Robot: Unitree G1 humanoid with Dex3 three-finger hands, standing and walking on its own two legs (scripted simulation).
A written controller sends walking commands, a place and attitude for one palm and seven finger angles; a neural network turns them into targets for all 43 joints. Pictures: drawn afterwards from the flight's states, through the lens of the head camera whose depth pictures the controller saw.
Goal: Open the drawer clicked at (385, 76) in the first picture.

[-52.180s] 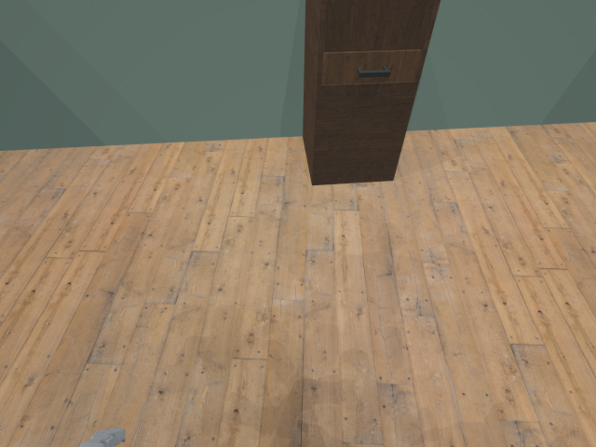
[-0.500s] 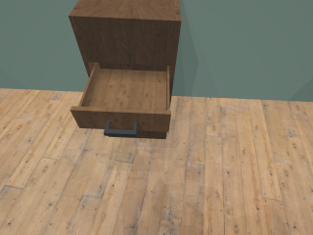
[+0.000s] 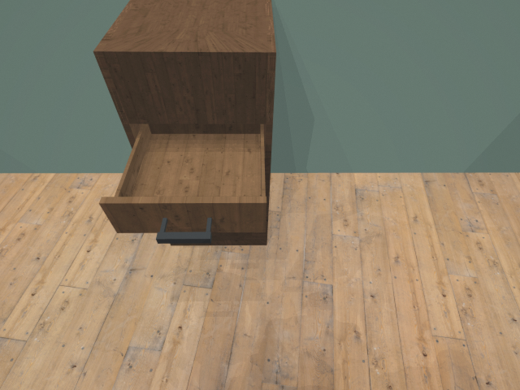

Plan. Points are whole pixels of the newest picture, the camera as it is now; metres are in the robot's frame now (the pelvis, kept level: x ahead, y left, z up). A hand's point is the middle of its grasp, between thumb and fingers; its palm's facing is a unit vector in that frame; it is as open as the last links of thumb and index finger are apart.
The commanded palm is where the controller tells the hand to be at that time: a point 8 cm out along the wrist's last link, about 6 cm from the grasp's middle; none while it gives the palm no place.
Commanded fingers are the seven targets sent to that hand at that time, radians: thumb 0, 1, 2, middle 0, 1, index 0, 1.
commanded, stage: let the arm hang, fingers relaxed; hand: left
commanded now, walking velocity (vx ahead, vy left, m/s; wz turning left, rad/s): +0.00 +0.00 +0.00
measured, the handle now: (185, 230) +0.48 +0.20 -0.16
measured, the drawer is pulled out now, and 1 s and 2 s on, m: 0.29 0.29 0.29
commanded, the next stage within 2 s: look to check the result in 0.06 s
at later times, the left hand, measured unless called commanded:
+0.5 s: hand out of the picture -0.01 +0.14 -0.18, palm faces +0.05 -0.98 -0.18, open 7.3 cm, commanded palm none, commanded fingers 0.00 0.90 0.90 -0.20 -0.30 -0.20 -0.30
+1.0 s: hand out of the picture +0.00 +0.14 -0.18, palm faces +0.04 -0.98 -0.18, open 7.3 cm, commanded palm none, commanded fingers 0.00 0.90 0.90 -0.20 -0.30 -0.20 -0.30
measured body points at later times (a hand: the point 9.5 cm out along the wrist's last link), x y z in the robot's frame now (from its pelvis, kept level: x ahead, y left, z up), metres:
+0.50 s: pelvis +0.02 -0.02 +0.00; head +0.04 -0.02 +0.45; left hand -0.01 +0.19 -0.16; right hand +0.00 -0.23 -0.17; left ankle +0.02 +0.11 -0.74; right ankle -0.05 -0.11 -0.74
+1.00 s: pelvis +0.02 -0.02 +0.00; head +0.04 -0.02 +0.45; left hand +0.00 +0.19 -0.16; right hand +0.00 -0.23 -0.17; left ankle +0.02 +0.11 -0.74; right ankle -0.05 -0.11 -0.74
